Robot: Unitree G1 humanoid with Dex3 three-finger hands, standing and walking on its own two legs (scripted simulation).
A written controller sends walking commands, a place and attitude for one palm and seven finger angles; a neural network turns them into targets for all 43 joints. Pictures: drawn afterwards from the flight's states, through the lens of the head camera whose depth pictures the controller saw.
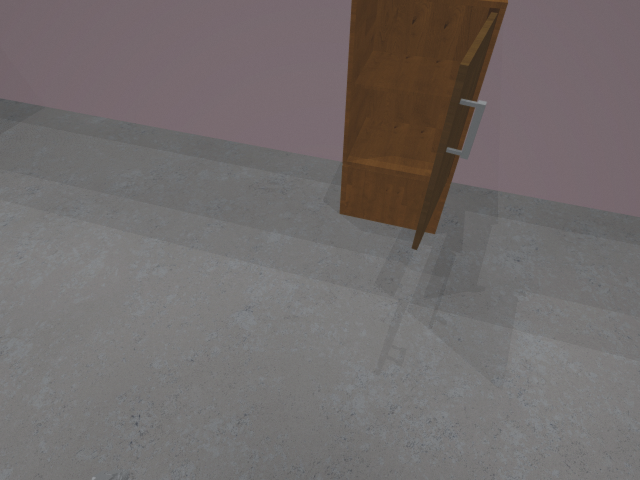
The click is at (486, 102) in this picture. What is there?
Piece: cupboard door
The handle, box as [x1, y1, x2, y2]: [446, 98, 486, 158]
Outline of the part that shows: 461,98 459,103 474,106 476,108 463,149 461,151 447,147 446,151 458,154 461,156 460,157 467,158 486,102 480,100 476,102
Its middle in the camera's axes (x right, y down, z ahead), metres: +0.36 -0.27 +0.97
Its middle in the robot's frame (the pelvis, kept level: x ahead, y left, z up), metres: +0.93 -0.31 -0.03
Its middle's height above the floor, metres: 0.74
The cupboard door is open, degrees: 81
